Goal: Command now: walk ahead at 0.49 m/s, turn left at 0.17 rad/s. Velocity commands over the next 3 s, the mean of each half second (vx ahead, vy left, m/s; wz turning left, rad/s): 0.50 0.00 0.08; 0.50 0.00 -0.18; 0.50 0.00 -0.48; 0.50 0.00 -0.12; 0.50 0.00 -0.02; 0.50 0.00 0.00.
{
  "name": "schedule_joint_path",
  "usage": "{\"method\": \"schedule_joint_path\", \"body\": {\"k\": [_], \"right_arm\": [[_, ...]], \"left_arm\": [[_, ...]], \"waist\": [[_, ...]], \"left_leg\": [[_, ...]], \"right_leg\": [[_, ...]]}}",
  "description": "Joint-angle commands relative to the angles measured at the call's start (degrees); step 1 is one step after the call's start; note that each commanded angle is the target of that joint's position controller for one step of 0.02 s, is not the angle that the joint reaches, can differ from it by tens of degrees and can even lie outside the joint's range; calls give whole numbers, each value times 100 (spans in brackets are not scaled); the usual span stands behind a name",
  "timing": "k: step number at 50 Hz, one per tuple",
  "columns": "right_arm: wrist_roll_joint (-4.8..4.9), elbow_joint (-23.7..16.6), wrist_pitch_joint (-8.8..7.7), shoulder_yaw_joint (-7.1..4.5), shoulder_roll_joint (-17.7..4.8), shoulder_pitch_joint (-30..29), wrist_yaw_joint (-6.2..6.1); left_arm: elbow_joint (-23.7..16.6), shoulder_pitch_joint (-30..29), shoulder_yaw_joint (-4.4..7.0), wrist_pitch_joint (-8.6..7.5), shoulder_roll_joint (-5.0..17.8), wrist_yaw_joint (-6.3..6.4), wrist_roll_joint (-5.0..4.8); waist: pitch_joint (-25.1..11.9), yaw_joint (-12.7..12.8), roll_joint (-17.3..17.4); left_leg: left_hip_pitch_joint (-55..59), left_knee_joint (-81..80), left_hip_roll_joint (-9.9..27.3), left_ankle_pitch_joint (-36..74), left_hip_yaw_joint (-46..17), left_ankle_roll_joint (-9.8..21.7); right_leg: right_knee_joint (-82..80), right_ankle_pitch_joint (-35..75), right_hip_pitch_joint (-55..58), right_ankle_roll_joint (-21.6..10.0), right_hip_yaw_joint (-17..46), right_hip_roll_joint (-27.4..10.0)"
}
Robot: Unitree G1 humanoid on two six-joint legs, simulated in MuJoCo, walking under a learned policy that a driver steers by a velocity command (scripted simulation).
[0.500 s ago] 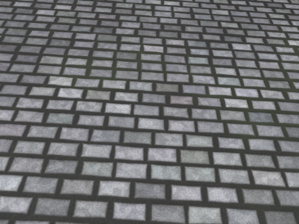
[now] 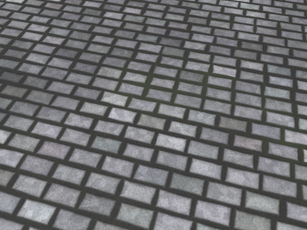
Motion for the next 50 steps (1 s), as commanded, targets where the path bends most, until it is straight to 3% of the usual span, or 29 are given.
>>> {"method": "schedule_joint_path", "body": {"k": [1, 4, 6, 9, 12, 15, 17, 18, 19, 20, 21, 22, 23, 24, 25, 28, 31, 35, 41, 43, 44, 45, 46, 47, 48, 49, 50], "right_arm": [[-25, -391, -59, -87, -293, 177, 0], [-103, -642, -35, -23, -204, -365, -13], [-118, -784, -55, 16, -178, -806, 7], [-71, -931, -89, 51, -167, -1402, 60], [-5, -1126, -106, 51, -247, -1893, 134], [4, -1273, -150, -1, -424, -2006, 214], [-31, -1073, -173, -150, -683, -1213, 210], [-46, -794, -175, -301, -1005, -195, 165], [-163, -663, -141, -444, -1598, 726, 124], [-94, -566, -100, -421, -1527, 962, 163], [-63, -604, -108, -283, -1068, 671, 179], [-57, -705, -108, -209, -865, 198, 178], [-96, -755, -115, -162, -732, -218, 209], [-133, -789, -138, -125, -598, -456, 230], [-150, -761, -160, -125, -581, -552, 247], [-131, -572, -238, -163, -666, -396, 235], [-110, -367, -191, -186, -764, -44, 141], [-102, -192, -143, -189, -881, 209, 58], [-104, 168, -31, -213, -909, 620, 11], [-93, 161, 32, -235, -975, 501, -21], [-96, 119, 60, -251, -1047, 393, -43], [-98, 81, 97, -268, -1123, 323, -72], [-107, 24, 156, -260, -1131, 215, -107], [-137, -106, 147, -226, -1105, 214, -154], [-263, -353, -19, 16, -420, 733, -49], [-175, -304, -265, 25, -537, 620, 48], [48, -506, -405, -95, -948, 13, 110]], "left_arm": [[-163, 156, 42, -61, 389, -20, 14], [-26, 423, 106, -52, 697, 24, -38], [20, 568, 121, 2, 781, 66, -68], [117, 835, 114, 65, 869, 87, -131], [264, 1173, 103, 132, 908, 85, -168], [326, 1192, 128, 227, 997, 107, -172], [289, 1013, 121, 295, 1031, 125, -153], [221, 971, 52, 305, 863, 133, -87], [38, 1293, -107, 229, 395, 130, 4], [99, 1628, -204, 98, 100, 109, -89], [45, 1257, -31, 11, 780, 80, -227], [-107, 762, 5, -14, 890, 74, -271], [-140, 529, 7, 10, 800, 98, -187], [-145, 526, 38, 77, 723, 120, -99], [-123, 635, 28, 153, 605, 117, -87], [-151, 556, 34, 296, 461, 146, -66], [-366, -58, 38, 295, 403, 144, -13], [-553, -782, -18, 247, 272, 55, -73], [-990, -1596, -58, 224, 279, -156, -166], [-1093, -1601, -46, 208, 320, -242, -156], [-1099, -1442, -9, 209, 393, -261, -139], [-1050, -1090, 66, 223, 520, -259, -122], [-855, -289, 207, 234, 731, -239, -127], [-645, 688, 390, 261, 1131, -165, -124], [-616, 1266, 550, 283, 1791, -99, -92], [-594, 1369, 434, 293, 1446, -79, -129], [-620, 1121, 354, 292, 1137, -52, -105]], "waist": [[-285, -117, -496], [-55, -37, -439], [-19, 85, -423], [64, 286, -498], [166, 446, -571], [180, 318, -632], [-268, -190, -622], [-907, -612, -459], [-1821, -722, 616], [-2348, -613, 1622], [-1667, -617, 1006], [-1035, -483, 661], [-649, -301, 190], [-461, -111, 158], [-392, 27, 295], [-235, 140, 181], [-73, -1, 60], [84, -252, 127], [368, -509, 76], [287, -414, 151], [115, -294, 249], [-180, -92, 370], [-628, 342, 329], [-1177, 737, 78], [-1968, 511, -1309], [-2530, 572, -1285], [-1703, 640, -1021]], "left_leg": [[-1065, -280, 667, 314, -87, -21], [-1396, -1202, 806, 752, 118, -177], [-1407, -2000, 787, 1410, 220, -223], [-1023, -3058, 565, 2182, 446, -259], [-936, -3549, 450, 2229, 484, -226], [-791, -3927, 356, 1687, 488, -11], [399, -4202, 88, 1486, 717, 195], [1810, -4133, 278, 1574, 509, 415], [3974, -4141, 1716, 1380, -1474, 1078], [4727, -5068, 2390, 525, -3591, 1608], [4183, -5229, 2209, 170, -3254, 1357], [3377, -5298, 1992, 521, -2375, 1148], [2578, -5494, 1731, 1042, -1776, 1053], [2053, -5703, 1532, 1355, -1389, 996], [1687, -5878, 1419, 1588, -1144, 1006], [1423, -6134, 1234, 2288, -550, 1062], [1644, -6218, 1199, 2626, -257, 1005], [1822, -6340, 1082, 2283, 203, 782], [2998, -6010, 1515, 2568, 553, 645], [3226, -5640, 1579, 3433, 722, 529], [3236, -5304, 1553, 4443, 840, 455], [3231, -4759, 1497, 5559, 962, 376], [2998, -3712, 1302, 6197, 1191, 224], [1832, -2252, 1100, 5337, 1297, 6], [-806, 119, 99, 1561, 1201, -412], [-1784, 998, -317, -1201, 91, -374], [-2319, 1131, 58, -842, -149, -240]], "right_leg": [[-1440, 314, 951, -1139, 1854, -1606], [-1685, 756, 774, -1220, 1434, -1639], [-1723, 836, 814, -1113, 1144, -1531], [-1631, 878, 794, -896, 746, -1342], [-1459, 678, 1161, -835, 815, -1541], [-1109, 863, 1678, -701, 942, -1817], [-119, 2208, 1683, -504, 695, -1609], [1124, 2359, 1138, -321, 424, -1296], [3369, 604, -784, 32, -13, -630], [4710, -2446, -2181, 136, 447, -96], [5236, -2306, -2736, 30, 840, -476], [5146, -1762, -2797, -43, 684, -766], [4816, -1288, -2549, -12, 595, -985], [4487, -979, -2253, 13, 621, -1155], [4315, -830, -1928, 60, 626, -1231], [3860, -360, -1948, 185, 542, -1231], [2926, 472, -2372, 275, 521, -1221], [1652, 1461, -2182, 210, 320, -1032], [1035, 924, -2603, -73, 303, -834], [951, 440, -2390, -216, 122, -703], [960, 181, -1973, -307, -75, -530], [999, -34, -1369, -407, -287, -297], [774, 117, -297, -560, -436, -31], [752, 377, 1432, -844, 300, -386], [552, -148, 3839, -1920, 3239, -1935], [-418, -576, 4412, -2217, 4984, -2412], [-511, -576, 3857, -1822, 4105, -2159]]}}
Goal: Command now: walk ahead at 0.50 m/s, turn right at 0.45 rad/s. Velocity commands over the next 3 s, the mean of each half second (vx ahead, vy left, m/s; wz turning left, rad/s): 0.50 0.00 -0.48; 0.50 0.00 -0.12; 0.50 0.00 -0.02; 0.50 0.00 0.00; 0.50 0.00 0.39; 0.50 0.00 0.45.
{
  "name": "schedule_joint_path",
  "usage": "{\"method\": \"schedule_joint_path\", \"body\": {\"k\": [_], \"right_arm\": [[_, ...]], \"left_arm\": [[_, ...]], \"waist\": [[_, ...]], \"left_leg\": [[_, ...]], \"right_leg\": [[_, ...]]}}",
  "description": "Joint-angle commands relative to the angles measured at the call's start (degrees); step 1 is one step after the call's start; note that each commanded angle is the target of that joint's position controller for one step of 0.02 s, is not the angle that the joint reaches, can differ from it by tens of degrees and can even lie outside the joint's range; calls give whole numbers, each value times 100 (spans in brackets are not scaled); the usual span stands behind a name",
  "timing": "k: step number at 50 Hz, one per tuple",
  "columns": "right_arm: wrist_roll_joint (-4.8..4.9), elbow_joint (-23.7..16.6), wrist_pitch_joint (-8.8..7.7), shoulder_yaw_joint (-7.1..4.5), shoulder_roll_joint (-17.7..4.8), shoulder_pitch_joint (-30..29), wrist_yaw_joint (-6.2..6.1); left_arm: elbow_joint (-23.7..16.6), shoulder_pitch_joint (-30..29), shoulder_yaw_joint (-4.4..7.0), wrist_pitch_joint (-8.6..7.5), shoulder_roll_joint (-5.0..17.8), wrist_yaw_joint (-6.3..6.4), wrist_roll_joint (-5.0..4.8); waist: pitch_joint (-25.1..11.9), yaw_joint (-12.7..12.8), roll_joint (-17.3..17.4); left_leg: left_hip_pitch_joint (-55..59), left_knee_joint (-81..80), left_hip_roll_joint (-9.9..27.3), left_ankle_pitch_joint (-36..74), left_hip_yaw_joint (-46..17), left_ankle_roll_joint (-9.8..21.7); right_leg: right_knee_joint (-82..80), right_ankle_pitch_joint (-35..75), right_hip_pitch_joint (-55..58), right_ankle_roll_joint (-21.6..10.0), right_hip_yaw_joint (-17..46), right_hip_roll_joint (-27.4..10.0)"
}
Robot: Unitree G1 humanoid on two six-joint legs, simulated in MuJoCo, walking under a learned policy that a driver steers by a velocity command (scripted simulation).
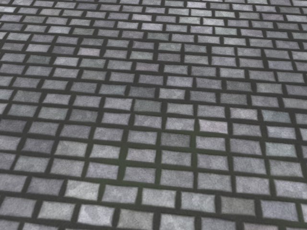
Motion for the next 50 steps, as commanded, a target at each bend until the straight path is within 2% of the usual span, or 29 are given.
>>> {"method": "schedule_joint_path", "body": {"k": [1, 2, 3, 4, 6, 8, 12, 15, 18, 20, 21, 22, 23, 24, 25, 26, 27, 30, 34, 37, 41, 43, 44, 45, 46, 47, 48, 49, 50], "right_arm": [[184, -825, -467, -113, -855, -476, 85], [72, -837, -455, -143, -819, -612, 33], [-24, -860, -382, -192, -822, -555, -11], [-57, -908, -304, -200, -763, -468, -19], [-93, -971, -188, -191, -612, -434, -37], [-116, -1158, -145, -171, -534, -875, -69], [-58, -1428, -187, -94, -339, -1763, -10], [27, -1604, -242, -126, -481, -2161, 66], [43, -1638, -326, -209, -706, -2061, 135], [-11, -1448, -380, -291, -817, -1364, 120], [-106, -1360, -405, -361, -1020, -681, 87], [-192, -1251, -378, -485, -1494, 109, 58], [-27, -953, -294, -526, -1439, 550, 125], [65, -1057, -278, -395, -964, 288, 131], [36, -1116, -231, -322, -762, -48, 121], [-14, -1126, -197, -265, -657, -321, 132], [-47, -1117, -193, -219, -553, -488, 135], [-14, -1018, -222, -218, -590, -497, 158], [48, -851, -181, -291, -887, -303, 110], [109, -709, -117, -296, -986, -46, 95], [157, -501, -19, -302, -1066, 293, 92], [166, -444, 45, -326, -1152, 281, 67], [173, -442, 76, -331, -1199, 186, 52], [169, -441, 95, -298, -1123, 180, 37], [82, -541, 82, -197, -904, 121, 23], [13, -720, -31, -4, -343, 621, 40], [63, -652, -147, -34, -530, 581, 66], [203, -772, -196, -160, -954, 143, 103], [204, -842, -194, -155, -941, -204, 103]], "left_arm": [[-52, 1387, 292, 10, 913, 115, -2], [-169, 1009, 245, 16, 776, 111, 9], [-264, 793, 197, 17, 653, 118, 67], [-317, 708, 205, 19, 669, 128, 87], [-327, 764, 233, -3, 732, 175, 50], [-301, 959, 283, -11, 892, 252, 17], [-231, 1366, 309, 64, 944, 342, -49], [-161, 1628, 312, 117, 947, 366, -83], [-167, 1633, 318, 169, 935, 408, -52], [-183, 1555, 268, 190, 768, 403, -10], [-246, 1519, 163, 168, 507, 370, 44], [-301, 2141, 53, 111, 176, 361, 18], [-269, 2521, 22, 59, 278, 359, -103], [-253, 2056, 137, 43, 806, 353, -149], [-372, 1451, 157, 54, 889, 348, -102], [-467, 1117, 148, 48, 810, 333, -12], [-496, 1039, 163, 48, 731, 317, 44], [-472, 1159, 102, 78, 418, 277, 38], [-672, 485, 0, 30, 225, 255, 79], [-781, -49, -24, -10, 201, 199, 35], [-1000, -580, 3, -47, 312, 107, -26], [-1029, -517, 44, -75, 426, 73, -21], [-953, -205, 98, -86, 518, 77, -1], [-744, 452, 215, -81, 723, 114, 36], [-535, 1446, 344, -69, 1059, 174, 84], [-452, 2071, 485, -17, 1687, 210, 162], [-380, 2265, 390, 8, 1337, 190, 79], [-400, 1875, 276, 2, 1065, 178, 49], [-459, 1472, 211, 7, 890, 168, 48]], "waist": [[-1145, 680, -318], [-725, 443, 86], [-532, 220, 87], [-483, 79, -117], [-421, 0, -220], [-287, 104, -231], [-259, 465, -403], [-230, 601, -498], [-268, 461, -616], [-526, 115, -684], [-1132, -203, -468], [-1999, -193, 691], [-2189, -174, 1969], [-1357, -294, 1138], [-748, -291, 605], [-323, -171, 344], [-171, -13, 393], [-194, 161, 620], [-147, 7, 444], [-72, -195, 466], [72, -308, 510], [38, -164, 563], [-120, 71, 564], [-535, 390, 460], [-1263, 824, 191], [-2057, 784, -1179], [-2363, 857, -1418], [-1469, 788, -980], [-951, 638, -650]], "left_leg": [[-3682, 2007, 229, 421, -729, 167], [-3373, 1490, 414, 709, -651, 127], [-2956, 1171, 555, 895, -647, 71], [-2670, 956, 587, 922, -652, -13], [-2503, 456, 577, 1117, -534, -186], [-2603, -289, 476, 1744, -435, -318], [-2145, -2057, 112, 3118, -408, -323], [-1987, -2601, -34, 3169, -527, -280], [-1764, -2952, -47, 2616, -635, -102], [-801, -3288, -69, 2503, -430, 173], [405, -3129, 462, 2488, -844, 498], [2542, -3083, 1644, 2179, -2640, 1293], [3095, -3774, 2343, 734, -4621, 1813], [2482, -3993, 2140, -141, -4342, 1583], [1751, -4050, 1890, 95, -3495, 1358], [1028, -4224, 1629, 718, -2907, 1296], [603, -4361, 1432, 1206, -2517, 1244], [93, -4668, 1140, 2163, -1774, 1284], [96, -4847, 1076, 2860, -1144, 1288], [97, -4803, 970, 2823, -806, 1154], [576, -4580, 1250, 2755, -916, 1059], [828, -4320, 1374, 3102, -955, 958], [835, -3951, 1309, 3752, -844, 866], [698, -3163, 1059, 4535, -599, 735], [-96, -1785, 780, 4076, -324, 514], [-2418, 490, -72, 1723, 73, 72], [-3241, 1377, -193, -577, -667, 84], [-3713, 1713, 146, -257, -728, 150], [-3639, 1519, 402, 268, -566, 180]], "right_leg": [[-1724, 12, 3983, -1330, 3298, -1819], [-1845, 565, 3058, -1183, 2757, -1593], [-2029, 973, 2403, -1132, 2434, -1422], [-2149, 1198, 1989, -1198, 2357, -1339], [-2262, 1541, 1533, -1209, 1971, -1171], [-2308, 1681, 1321, -1109, 1733, -1015], [-2131, 1003, 1248, -751, 1582, -721], [-1881, 601, 1590, -688, 2023, -903], [-1393, 517, 2134, -575, 2519, -1143], [-791, 1126, 2190, -398, 2450, -959], [282, 1130, 1824, -221, 2135, -673], [2168, -242, 174, 178, 1439, 57], [3449, -2440, -1186, 348, 1165, 213], [3928, -2140, -1692, 338, 1395, -99], [3958, -1657, -1733, 339, 1188, -324], [3648, -1329, -1606, 345, 1032, -490], [3292, -1080, -1400, 347, 969, -689], [2670, -776, -937, 421, 668, -837], [1261, 236, -893, 528, 488, -894], [335, 939, -517, 557, 325, -731], [-226, 787, -435, 420, 292, -608], [-465, 435, -170, 266, 242, -532], [-667, 402, 357, 164, 118, -409], [-809, 421, 1351, 16, -1, -272], [-626, 579, 2896, -282, 585, -848], [-833, -7, 5053, -1137, 2984, -2310], [-1570, -711, 5141, -1369, 4372, -2596], [-1687, -981, 4451, -1110, 3665, -2404], [-1798, -730, 3654, -936, 2927, -2142]]}}
Over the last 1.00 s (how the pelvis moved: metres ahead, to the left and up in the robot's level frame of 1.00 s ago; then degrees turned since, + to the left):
0.55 0.02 -0.02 -8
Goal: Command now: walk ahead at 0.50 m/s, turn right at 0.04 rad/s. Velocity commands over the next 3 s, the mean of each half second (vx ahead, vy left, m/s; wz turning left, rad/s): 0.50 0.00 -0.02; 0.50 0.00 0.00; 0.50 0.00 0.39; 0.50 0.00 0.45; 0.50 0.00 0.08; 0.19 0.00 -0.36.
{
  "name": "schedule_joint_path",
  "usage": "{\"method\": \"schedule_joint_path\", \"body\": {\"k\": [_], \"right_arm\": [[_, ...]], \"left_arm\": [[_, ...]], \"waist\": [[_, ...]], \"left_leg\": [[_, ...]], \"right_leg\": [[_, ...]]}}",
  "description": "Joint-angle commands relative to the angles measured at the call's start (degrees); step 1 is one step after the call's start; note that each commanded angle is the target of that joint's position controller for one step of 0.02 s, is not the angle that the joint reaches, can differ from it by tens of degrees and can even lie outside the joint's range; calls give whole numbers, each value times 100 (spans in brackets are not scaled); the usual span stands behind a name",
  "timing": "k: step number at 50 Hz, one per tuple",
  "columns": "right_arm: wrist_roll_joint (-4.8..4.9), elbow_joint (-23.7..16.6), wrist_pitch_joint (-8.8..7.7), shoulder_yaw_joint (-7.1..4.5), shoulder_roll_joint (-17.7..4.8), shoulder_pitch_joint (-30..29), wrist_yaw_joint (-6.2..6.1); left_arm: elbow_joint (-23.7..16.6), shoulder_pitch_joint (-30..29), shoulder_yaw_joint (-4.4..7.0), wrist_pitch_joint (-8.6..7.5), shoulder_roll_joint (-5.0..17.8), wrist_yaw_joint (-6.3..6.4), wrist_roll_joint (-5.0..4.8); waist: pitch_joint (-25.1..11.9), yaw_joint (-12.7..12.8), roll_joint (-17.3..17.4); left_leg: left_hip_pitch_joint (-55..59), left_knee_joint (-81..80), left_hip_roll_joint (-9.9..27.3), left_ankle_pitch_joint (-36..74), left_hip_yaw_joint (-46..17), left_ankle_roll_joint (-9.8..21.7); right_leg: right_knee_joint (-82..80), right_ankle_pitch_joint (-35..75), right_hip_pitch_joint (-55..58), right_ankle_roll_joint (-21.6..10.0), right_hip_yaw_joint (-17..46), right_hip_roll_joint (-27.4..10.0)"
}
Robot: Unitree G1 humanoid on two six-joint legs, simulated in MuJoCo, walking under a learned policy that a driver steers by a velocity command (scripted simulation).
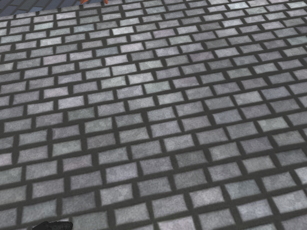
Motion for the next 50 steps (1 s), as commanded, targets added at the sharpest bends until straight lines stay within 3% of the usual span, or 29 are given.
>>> {"method": "schedule_joint_path", "body": {"k": [1, 2, 5, 8, 12, 16, 19, 20, 21, 22, 23, 24, 25, 26, 27, 28, 29, 32, 35, 39, 43, 45, 47, 48, 49, 50], "right_arm": [[-23, -652, -189, -147, -694, -534, 0], [-75, -626, -124, -171, -635, -470, -13], [-98, -573, 39, -137, -374, -338, -34], [-144, -753, 46, -116, -298, -904, -47], [-101, -949, -29, -42, -143, -1711, 47], [-43, -1205, -79, -29, -200, -2331, 168], [-50, -1287, -118, -59, -328, -2323, 244], [-58, -1243, -129, -97, -414, -2105, 244], [-77, -1100, -133, -180, -549, -1581, 219], [-97, -836, -128, -322, -839, -674, 163], [-213, -725, -115, -447, -1367, 158, 111], [-126, -606, -79, -450, -1387, 459, 140], [-63, -625, -72, -312, -928, 348, 130], [-56, -693, -64, -260, -803, -104, 112], [-106, -752, -57, -224, -692, -485, 110], [-170, -785, -69, -182, -548, -721, 125], [-210, -786, -94, -165, -482, -840, 135], [-155, -666, -181, -192, -530, -839, 128], [-141, -503, -157, -232, -665, -600, 48], [-84, -319, -100, -246, -772, -288, -19], [-34, -70, -1, -275, -851, 94, -41], [-12, 3, 58, -305, -898, 102, -69], [-1, 28, 112, -336, -972, 0, -94], [5, 14, 142, -335, -985, -132, -106], [-24, -4, 162, -265, -809, -90, -110], [-181, -157, 148, -116, -464, 1, -111]], "left_arm": [[29, 1040, 232, 17, 761, 0, 11], [14, 824, 192, -15, 633, -21, 50], [139, 742, 232, -127, 699, -31, 33], [344, 987, 271, -138, 816, 42, 24], [564, 1336, 292, -75, 960, 116, -30], [843, 1741, 316, 19, 1057, 144, -82], [969, 1759, 349, 106, 1130, 184, -101], [980, 1694, 361, 134, 1176, 195, -99], [975, 1582, 356, 166, 1191, 207, -97], [946, 1587, 291, 184, 1040, 224, -54], [772, 1969, 134, 118, 596, 212, 33], [845, 2347, 1, -2, 204, 174, 28], [800, 1838, 155, -90, 820, 131, -121], [632, 1338, 195, -138, 966, 115, -204], [588, 1066, 190, -146, 916, 140, -139], [586, 1036, 213, -107, 845, 153, -66], [624, 1184, 215, -47, 751, 153, -59], [663, 1202, 190, 102, 531, 188, -32], [492, 628, 174, 101, 471, 189, 23], [321, -139, 107, 24, 321, 102, -10], [89, -754, 87, -28, 362, -14, -66], [7, -837, 101, -59, 443, -76, -68], [63, -540, 155, -84, 588, -98, -58], [208, -35, 235, -91, 718, -80, -39], [480, 864, 383, -95, 1001, -24, -11], [634, 1909, 501, -77, 1465, 48, 55]], "waist": [[-455, 580, -509], [-290, 375, -590], [-188, 143, -616], [-17, 250, -412], [152, 549, -391], [323, 747, -386], [257, 618, -483], [114, 476, -551], [-209, 159, -553], [-838, -222, -422], [-1803, -294, 442], [-2394, -212, 1571], [-1880, -365, 1036], [-1087, -262, 729], [-656, -106, 328], [-376, 88, 279], [-352, 260, 447], [-192, 405, 386], [-9, 284, 231], [154, 12, 236], [332, -184, 241], [343, -120, 294], [152, 101, 396], [-152, 414, 403], [-754, 788, 262], [-1694, 1102, -563]], "left_leg": [[-2775, 1034, 526, 550, -135, 68], [-2419, 755, 674, 829, -179, 38], [-2048, 383, 704, 1336, -112, -108], [-2368, -529, 722, 2158, -114, -203], [-2110, -1936, 511, 3163, 65, -154], [-2184, -2580, 371, 3022, 82, -28], [-1960, -2872, 261, 2411, 127, 187], [-1561, -2937, 138, 2208, 243, 273], [-763, -3093, -58, 2198, 437, 402], [625, -3012, 9, 2390, 377, 599], [2891, -2823, 1373, 2377, -1432, 1251], [3976, -3661, 2132, 1256, -3651, 1794], [3656, -3947, 1975, 563, -3528, 1551], [2836, -4092, 1822, 776, -2763, 1348], [2029, -4255, 1613, 1275, -2218, 1266], [1387, -4462, 1436, 1726, -1831, 1245], [996, -4624, 1328, 2004, -1602, 1260], [576, -4987, 1164, 2523, -993, 1332], [707, -5127, 1098, 2879, -622, 1283], [833, -5173, 920, 2754, -189, 1078], [1462, -4954, 1199, 2657, -256, 1057], [1812, -4724, 1372, 2899, -327, 983], [1999, -4320, 1412, 3721, -317, 869], [1945, -3723, 1250, 4632, -151, 759], [1457, -2619, 922, 4834, 17, 597], [178, -683, 484, 2967, 273, 368]], "right_leg": [[-1703, -224, 2507, -1114, 2389, -1656], [-1899, 152, 1983, -1041, 2030, -1460], [-2272, 919, 1393, -1130, 1423, -1287], [-2379, 1391, 1506, -1105, 1045, -1236], [-2420, 1202, 1632, -900, 651, -1100], [-2199, 1085, 2266, -858, 729, -1380], [-1811, 1633, 2746, -716, 801, -1574], [-1536, 2273, 2813, -649, 761, -1545], [-909, 3202, 2760, -537, 587, -1366], [203, 3356, 2295, -363, 344, -1052], [2302, 1674, 431, -28, 31, -487], [3687, -2264, -1156, 170, 468, 301], [4250, -2282, -1799, 94, 925, -26], [4184, -1741, -2038, 39, 721, -316], [3896, -1240, -1853, 51, 588, -552], [3609, -918, -1572, 77, 581, -723], [3457, -742, -1209, 113, 617, -828], [2976, -366, -1103, 260, 527, -887], [2050, 531, -1467, 376, 502, -910], [693, 1529, -1212, 357, 298, -696], [63, 1402, -1302, 262, 275, -562], [-139, 1017, -1287, 124, 298, -521], [-278, 604, -741, -33, 167, -366], [-437, 583, 28, -157, -22, -178], [-408, 713, 1453, -339, 18, -199], [-255, 857, 3264, -715, 1384, -1418]]}}
Over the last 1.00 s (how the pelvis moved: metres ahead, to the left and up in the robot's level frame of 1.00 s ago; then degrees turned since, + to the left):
0.52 -0.10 0.01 -17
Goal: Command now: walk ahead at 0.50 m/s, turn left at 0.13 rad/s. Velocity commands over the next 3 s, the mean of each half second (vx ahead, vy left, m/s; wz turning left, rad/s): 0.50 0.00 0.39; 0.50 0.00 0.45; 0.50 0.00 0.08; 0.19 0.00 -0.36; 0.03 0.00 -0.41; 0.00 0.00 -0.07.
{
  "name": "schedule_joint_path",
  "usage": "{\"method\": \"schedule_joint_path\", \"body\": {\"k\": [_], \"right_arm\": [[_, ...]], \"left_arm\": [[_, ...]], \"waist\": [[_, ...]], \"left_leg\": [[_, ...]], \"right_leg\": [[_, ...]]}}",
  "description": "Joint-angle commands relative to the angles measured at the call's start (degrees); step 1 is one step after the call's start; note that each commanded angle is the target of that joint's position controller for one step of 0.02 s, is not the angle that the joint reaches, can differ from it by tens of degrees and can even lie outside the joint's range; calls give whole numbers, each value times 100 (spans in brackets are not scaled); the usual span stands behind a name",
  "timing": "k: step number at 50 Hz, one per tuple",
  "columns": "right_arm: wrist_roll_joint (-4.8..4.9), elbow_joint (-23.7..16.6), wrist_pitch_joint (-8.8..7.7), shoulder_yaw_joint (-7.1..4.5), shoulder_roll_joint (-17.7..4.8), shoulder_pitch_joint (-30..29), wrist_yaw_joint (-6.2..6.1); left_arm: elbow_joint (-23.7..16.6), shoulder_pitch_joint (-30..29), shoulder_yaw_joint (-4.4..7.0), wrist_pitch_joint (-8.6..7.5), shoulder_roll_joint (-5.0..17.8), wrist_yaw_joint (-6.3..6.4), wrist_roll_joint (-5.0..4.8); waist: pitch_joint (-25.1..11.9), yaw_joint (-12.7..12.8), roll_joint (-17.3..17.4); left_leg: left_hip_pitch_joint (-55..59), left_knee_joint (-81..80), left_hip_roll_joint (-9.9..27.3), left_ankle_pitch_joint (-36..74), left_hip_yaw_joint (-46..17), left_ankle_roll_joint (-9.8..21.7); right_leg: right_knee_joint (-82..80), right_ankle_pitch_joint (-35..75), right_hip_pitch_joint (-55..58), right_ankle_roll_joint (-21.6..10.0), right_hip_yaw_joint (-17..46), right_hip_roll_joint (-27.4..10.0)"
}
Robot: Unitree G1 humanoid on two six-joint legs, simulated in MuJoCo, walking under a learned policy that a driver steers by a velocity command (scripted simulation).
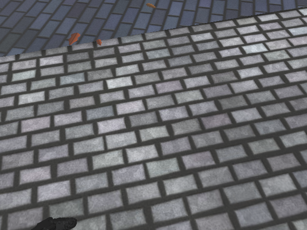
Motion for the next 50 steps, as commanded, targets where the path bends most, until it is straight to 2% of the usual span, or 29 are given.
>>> {"method": "schedule_joint_path", "body": {"k": [1, 2, 3, 4, 5, 6, 7, 9, 11, 16, 19, 22, 25, 26, 27, 28, 29, 30, 31, 32, 33, 34, 35, 37, 39, 42, 44, 47, 50], "right_arm": [[-26, -473, -173, 149, 141, 617, 17], [122, -397, -261, -15, -572, 180, 36], [217, -561, -306, -96, -796, -328, 47], [185, -584, -297, -96, -719, -547, 13], [102, -566, -236, -132, -652, -666, -16], [113, -536, -164, -141, -535, -425, -8], [119, -484, -94, -132, -429, -320, -4], [127, -509, 14, -138, -290, -386, -13], [94, -617, 60, -149, -255, -641, -20], [39, -878, 2, -98, -115, -1376, 123], [31, -1159, -7, -36, -15, -1953, 227], [49, -1426, 1, -33, -32, -2257, 342], [62, -1502, 45, -176, -298, -1816, 393], [82, -1396, 61, -289, -499, -1243, 381], [83, -1169, 69, -473, -817, -310, 308], [74, -1007, 134, -639, -1353, 380, 165], [64, -1192, 54, -645, -1712, 1, 174], [17, -1237, -18, -488, -1191, 127, 212], [-3, -1224, -90, -413, -906, -73, 212], [28, -1267, -138, -361, -742, -447, 225], [21, -1327, -149, -284, -494, -782, 217], [-51, -1427, -159, -267, -524, -925, 183], [-36, -1455, -168, -274, -550, -972, 163], [-8, -1436, -180, -302, -678, -857, 87], [-8, -1374, -173, -313, -760, -675, 4], [0, -1253, -140, -279, -689, -421, -38], [-1, -1136, -146, -271, -716, -208, -26], [19, -972, -128, -263, -715, 29, -24], [-2, -880, -57, -291, -786, 83, -72]], "left_arm": [[292, 2347, 531, -4, 1733, 72, 67], [218, 2227, 388, -11, 1139, 79, 18], [175, 1831, 316, -29, 936, 106, 15], [142, 1431, 271, -44, 816, 108, 42], [148, 1153, 219, -69, 594, 89, 64], [172, 1021, 219, -107, 600, 102, 117], [209, 967, 223, -148, 536, 96, 117], [322, 960, 257, -204, 610, 117, 130], [425, 1039, 290, -208, 693, 166, 148], [566, 1154, 316, -130, 837, 281, 118], [726, 1494, 355, -33, 948, 319, 63], [824, 1645, 393, 115, 1031, 327, -10], [755, 1435, 460, 240, 1276, 389, -65], [727, 1343, 476, 286, 1346, 407, -73], [680, 1193, 458, 297, 1339, 419, -104], [558, 1318, 340, 226, 1002, 408, 60], [229, 1671, 123, 15, 308, 319, 97], [150, 1058, 213, -231, 830, 208, -113], [5, 691, 235, -339, 930, 160, -268], [58, 679, 229, -375, 861, 194, -179], [141, 623, 281, -327, 896, 246, -1], [125, 808, 308, -252, 921, 234, 26], [121, 895, 322, -181, 931, 236, 60], [68, 775, 297, -82, 768, 250, 114], [-61, 365, 241, -45, 639, 252, 128], [-172, -154, 149, -81, 448, 179, 93], [-267, -474, 131, -115, 467, 127, 32], [-414, -782, 153, -172, 626, 59, 11], [-431, -618, 192, -236, 766, 3, 10]], "waist": [[-2274, 801, -1895], [-1826, 1058, -1072], [-1053, 999, -799], [-685, 802, -398], [-312, 669, -291], [-319, 461, -626], [-260, 410, -592], [-88, 328, -421], [69, 359, -296], [280, 578, -223], [476, 810, -120], [531, 826, -164], [53, 394, -498], [-266, 50, -549], [-727, -471, -396], [-1209, -599, 512], [-1765, 96, 1573], [-1950, -317, 778], [-1206, -261, 561], [-687, 46, -12], [-422, 217, -177], [-406, 425, 167], [-358, 489, 149], [-263, 514, 94], [-120, 370, 180], [-95, 93, 392], [2, -80, 476], [154, -180, 495], [150, -24, 630]], "left_leg": [[-3660, 4335, -392, -704, -401, 197], [-4244, 4924, -80, -715, -1048, 254], [-4485, 4908, 176, -145, -952, 322], [-4243, 4667, 450, 375, -836, 291], [-4048, 4351, 588, 723, -838, 280], [-3686, 4252, 718, 986, -886, 232], [-3519, 4183, 764, 1080, -873, 191], [-3646, 4045, 778, 1326, -878, 136], [-4021, 3659, 757, 1787, -959, 77], [-4007, 2114, 649, 3005, -518, 78], [-4214, 1538, 607, 2991, -249, 178], [-4327, 1229, 476, 2464, 29, 337], [-3304, 1234, -45, 1621, 511, 654], [-2560, 1178, -260, 1449, 596, 808], [-1150, 691, -443, 1830, 487, 1040], [541, 569, 492, 1922, -1052, 1396], [2050, -362, 1809, 954, -4610, 2611], [2138, -839, 1861, 760, -4766, 2444], [1540, -837, 1677, 1082, -3853, 2170], [639, -843, 1381, 1719, -3129, 1926], [1, -938, 1090, 2237, -2558, 1673], [-457, -1039, 1076, 2709, -2470, 1765], [-719, -1130, 1016, 3005, -2383, 1794], [-1128, -1221, 847, 3286, -1990, 1754], [-1253, -1269, 708, 3507, -1648, 1625], [-1399, -1232, 428, 3058, -1242, 1293], [-1342, -1274, 545, 2563, -1360, 1235], [-617, -969, 873, 2569, -1674, 1233], [11, -593, 1165, 3319, -1915, 1132]], "right_leg": [[-804, -1134, 5116, -1426, 3924, -2252], [-1120, -1865, 4736, -1189, 3863, -2112], [-1248, -1684, 3993, -927, 2981, -1959], [-1428, -1196, 3245, -789, 2380, -1746], [-1652, -787, 2684, -637, 1825, -1465], [-1821, -513, 2349, -643, 1501, -1449], [-1971, -251, 2151, -666, 1255, -1376], [-2146, 191, 1968, -685, 756, -1334], [-2213, 618, 2054, -688, 359, -1328], [-2339, 867, 2293, -510, -510, -1157], [-2229, 1128, 2850, -500, -734, -1343], [-1839, 1907, 3486, -445, -918, -1529], [-727, 4560, 3683, -271, -1134, -1540], [110, 5040, 3550, -199, -1180, -1478], [1362, 4556, 2936, -10, -1276, -1249], [3207, 1732, 1360, 246, -1257, -877], [5083, -2982, -996, 545, -305, 504], [5358, -2901, -1613, 389, 790, 225], [5052, -2414, -1875, 234, 737, -44], [4442, -1976, -1611, 206, 709, -314], [3916, -1679, -1226, 213, 648, -488], [3771, -1525, -866, 296, 698, -551], [3548, -1492, -704, 411, 680, -572], [2985, -1201, -621, 603, 537, -533], [2159, -470, -766, 738, 420, -465], [849, 817, -316, 716, 311, -262], [436, 1262, -159, 652, 287, -169], [46, 934, -529, 460, 380, -146], [-161, 199, -491, 203, 342, -76]]}}
Over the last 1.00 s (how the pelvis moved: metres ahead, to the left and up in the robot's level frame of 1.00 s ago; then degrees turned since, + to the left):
0.54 0.01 -0.01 0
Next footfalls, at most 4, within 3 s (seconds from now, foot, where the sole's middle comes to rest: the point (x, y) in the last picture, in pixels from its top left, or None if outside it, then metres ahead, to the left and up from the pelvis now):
0.54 left None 0.43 0.15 -0.76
1.06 right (133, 164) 0.78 0.09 -0.76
1.56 left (63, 143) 0.93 0.44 -0.76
2.04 right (110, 124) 1.03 0.20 -0.76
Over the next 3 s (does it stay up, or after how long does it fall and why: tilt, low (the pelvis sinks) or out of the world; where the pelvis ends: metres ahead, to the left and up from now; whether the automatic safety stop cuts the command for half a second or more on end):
stays up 0.97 0.33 0.01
